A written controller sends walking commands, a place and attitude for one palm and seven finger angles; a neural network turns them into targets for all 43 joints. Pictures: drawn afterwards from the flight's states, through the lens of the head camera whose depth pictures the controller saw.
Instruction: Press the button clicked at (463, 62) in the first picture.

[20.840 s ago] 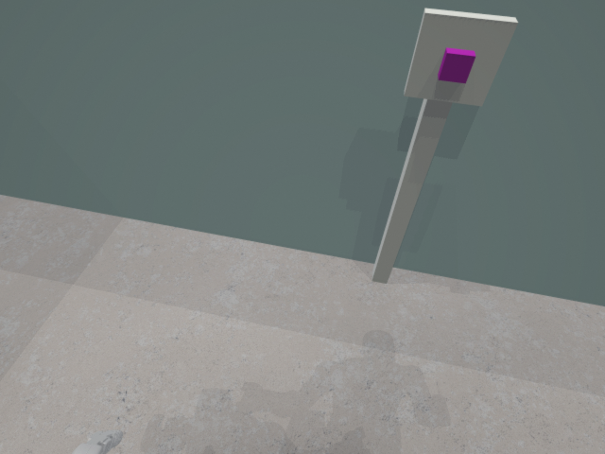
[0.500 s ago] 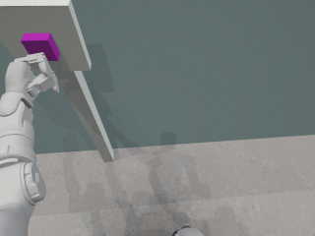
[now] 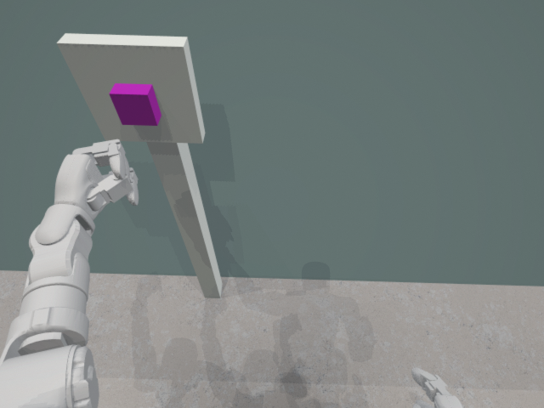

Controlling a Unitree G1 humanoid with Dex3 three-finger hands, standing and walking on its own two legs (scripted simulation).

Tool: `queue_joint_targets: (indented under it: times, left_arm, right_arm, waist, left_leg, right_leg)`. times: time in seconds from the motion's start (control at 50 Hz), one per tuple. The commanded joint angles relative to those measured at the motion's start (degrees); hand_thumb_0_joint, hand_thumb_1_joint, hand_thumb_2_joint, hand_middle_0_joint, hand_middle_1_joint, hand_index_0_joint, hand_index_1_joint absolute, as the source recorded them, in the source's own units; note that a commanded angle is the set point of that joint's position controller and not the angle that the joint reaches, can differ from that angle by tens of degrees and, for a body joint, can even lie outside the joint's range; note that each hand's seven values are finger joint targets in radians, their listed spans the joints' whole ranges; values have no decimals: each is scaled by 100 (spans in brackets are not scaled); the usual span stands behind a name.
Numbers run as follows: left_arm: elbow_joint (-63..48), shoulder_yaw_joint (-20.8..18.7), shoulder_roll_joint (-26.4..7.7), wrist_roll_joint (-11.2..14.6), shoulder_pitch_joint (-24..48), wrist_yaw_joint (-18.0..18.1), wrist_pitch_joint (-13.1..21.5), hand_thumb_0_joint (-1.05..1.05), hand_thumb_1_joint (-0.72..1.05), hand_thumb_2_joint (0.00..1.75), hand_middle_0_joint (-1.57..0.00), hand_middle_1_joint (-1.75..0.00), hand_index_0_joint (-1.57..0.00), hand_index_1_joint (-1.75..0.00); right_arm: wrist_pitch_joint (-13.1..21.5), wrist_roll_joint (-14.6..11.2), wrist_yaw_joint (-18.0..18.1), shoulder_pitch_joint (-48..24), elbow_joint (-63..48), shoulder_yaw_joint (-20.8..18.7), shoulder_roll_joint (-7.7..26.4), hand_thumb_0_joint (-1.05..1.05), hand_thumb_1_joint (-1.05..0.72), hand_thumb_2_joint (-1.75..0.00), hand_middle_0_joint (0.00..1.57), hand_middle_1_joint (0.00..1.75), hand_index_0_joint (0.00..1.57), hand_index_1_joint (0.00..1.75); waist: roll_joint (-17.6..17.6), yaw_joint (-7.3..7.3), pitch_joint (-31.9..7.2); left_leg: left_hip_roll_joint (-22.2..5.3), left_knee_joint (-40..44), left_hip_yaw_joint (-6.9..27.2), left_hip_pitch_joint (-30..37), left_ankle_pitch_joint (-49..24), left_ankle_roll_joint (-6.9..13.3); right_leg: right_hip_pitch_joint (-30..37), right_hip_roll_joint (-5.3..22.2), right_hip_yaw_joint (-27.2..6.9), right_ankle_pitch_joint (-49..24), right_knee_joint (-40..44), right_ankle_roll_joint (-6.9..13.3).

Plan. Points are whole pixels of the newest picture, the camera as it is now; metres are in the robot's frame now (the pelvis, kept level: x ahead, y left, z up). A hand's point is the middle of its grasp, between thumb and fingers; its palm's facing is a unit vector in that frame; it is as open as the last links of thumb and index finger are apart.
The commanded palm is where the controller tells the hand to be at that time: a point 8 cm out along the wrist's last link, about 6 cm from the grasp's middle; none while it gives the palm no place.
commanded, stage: draw the hand back to the body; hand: left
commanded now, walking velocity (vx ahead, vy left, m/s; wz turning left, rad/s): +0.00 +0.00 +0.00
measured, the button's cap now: (137, 103) +0.54 +0.24 +0.15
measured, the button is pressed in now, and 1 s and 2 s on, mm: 0 0 0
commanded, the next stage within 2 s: step back with the hand held close in 1.52 s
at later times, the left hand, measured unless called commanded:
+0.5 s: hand (91, 230) +0.30 +0.23 +0.15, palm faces +0.05 -1.00 -0.02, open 3.1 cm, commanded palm +0.27 +0.27 +0.15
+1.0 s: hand (43, 284) +0.22 +0.23 +0.17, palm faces +0.40 -0.86 -0.32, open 3.1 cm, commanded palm +0.17 +0.27 +0.18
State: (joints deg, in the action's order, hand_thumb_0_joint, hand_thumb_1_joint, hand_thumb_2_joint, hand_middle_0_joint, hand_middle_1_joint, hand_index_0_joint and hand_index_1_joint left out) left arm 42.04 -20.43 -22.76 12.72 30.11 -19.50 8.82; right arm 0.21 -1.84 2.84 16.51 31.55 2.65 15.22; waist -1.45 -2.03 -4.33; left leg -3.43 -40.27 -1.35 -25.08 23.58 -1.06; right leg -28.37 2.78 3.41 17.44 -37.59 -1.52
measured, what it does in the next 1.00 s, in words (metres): stands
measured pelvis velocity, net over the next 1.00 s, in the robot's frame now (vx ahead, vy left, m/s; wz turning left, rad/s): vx -0.01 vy -0.01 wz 0.01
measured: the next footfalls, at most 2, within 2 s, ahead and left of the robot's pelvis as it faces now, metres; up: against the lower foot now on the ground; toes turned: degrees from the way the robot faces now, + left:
none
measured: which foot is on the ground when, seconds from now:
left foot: down 0.00-1.00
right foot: down 0.00-1.00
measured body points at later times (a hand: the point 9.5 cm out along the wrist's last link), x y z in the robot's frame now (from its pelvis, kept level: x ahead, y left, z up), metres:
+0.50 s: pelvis -0.02 -0.01 +0.01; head -0.02 -0.02 +0.46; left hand +0.29 +0.28 +0.15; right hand +0.14 -0.25 -0.08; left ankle -0.04 +0.13 -0.72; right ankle +0.01 -0.14 -0.72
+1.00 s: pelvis -0.01 -0.01 +0.02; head -0.02 -0.03 +0.47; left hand +0.19 +0.28 +0.19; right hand +0.18 -0.23 -0.06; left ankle -0.04 +0.13 -0.72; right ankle +0.01 -0.14 -0.72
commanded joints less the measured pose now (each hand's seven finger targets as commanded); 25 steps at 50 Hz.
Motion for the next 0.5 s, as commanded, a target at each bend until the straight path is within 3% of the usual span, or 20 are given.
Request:
queue_joint_targets:
  times: [0.0,0.04,0.12,0.14,0.18,0.22,0.24,0.28,0.4,0.48]
  left_arm:
    - [-1246,-122,-1397,57,2631,-4,386,0,90,90,-130,-150,-130,-150]
    - [-1268,43,-1230,57,2681,-49,397,0,90,90,-130,-150,-130,-150]
    - [-1670,-189,-1304,243,1900,-134,339,0,90,90,-130,-150,-130,-150]
    - [-1778,-262,-1330,309,1583,-148,316,0,90,90,-130,-150,-130,-150]
    - [-2011,-452,-1450,361,1083,-139,202,0,90,90,-130,-150,-130,-150]
    - [-2343,-431,-1343,368,880,-80,95,0,90,90,-130,-150,-130,-150]
    - [-2431,-517,-1385,398,604,-42,41,0,90,90,-130,-150,-130,-150]
    - [-2831,-616,-1443,409,348,5,-67,0,90,90,-130,-150,-130,-150]
    - [-3796,-203,-1014,484,294,-21,-319,0,90,90,-130,-150,-130,-150]
    - [-4137,56,-758,524,74,-87,-505,0,90,90,-130,-150,-130,-150]
  right_arm:
    - [227,-4,123,192,-507,-299,847,0,-90,-90,20,30,20,30]
    - [261,-5,139,178,-523,-295,839,0,-90,-90,20,30,20,30]
    - [368,-27,145,15,-650,-294,824,0,-90,-90,20,30,20,30]
    - [392,-24,130,12,-691,-290,829,0,-90,-90,20,30,20,30]
    - [425,-55,117,-118,-756,-279,820,0,-90,-90,20,30,20,30]
    - [477,-64,105,-254,-820,-265,790,0,-90,-90,20,30,20,30]
    - [499,-64,99,-296,-844,-262,792,0,-90,-90,20,30,20,30]
    - [546,-86,109,-405,-893,-254,783,0,-90,-90,20,30,20,30]
    - [804,-123,241,-690,-906,-199,710,0,-90,-90,20,30,20,30]
    - [1029,-140,357,-802,-863,-160,683,0,-90,-90,20,30,20,30]
  waist:
    - [-381,-167,-1593]
    - [-421,-197,-1626]
    - [-381,89,-2067]
    - [-228,158,-2143]
    - [-105,260,-1935]
    - [-127,303,-1628]
    - [35,333,-1540]
    - [-25,375,-1405]
    - [-338,243,-949]
    - [-279,235,-756]
  left_leg:
    - [277,486,65,486,-2267,144]
    - [275,472,86,591,-2198,155]
    - [285,565,93,767,-2442,120]
    - [281,588,106,743,-2510,128]
    - [279,710,66,587,-2320,134]
    - [283,831,63,542,-2199,135]
    - [270,874,54,531,-2128,152]
    - [282,971,29,528,-1998,155]
    - [286,1157,30,849,-1420,172]
    - [304,1269,103,1012,-1102,176]
  right_leg:
    - [1165,-315,-42,-2242,107,301]
    - [1084,-330,-39,-2102,122,312]
    - [1549,-307,-29,-2347,111,329]
    - [1699,-311,-23,-2405,110,329]
    - [1810,-290,-18,-2335,154,315]
    - [1813,-276,-7,-2230,223,320]
    - [1860,-283,-3,-2167,273,310]
    - [1917,-259,-19,-2065,329,304]
    - [1662,-268,-43,-1367,658,283]
    - [1581,-270,0,-916,814,277]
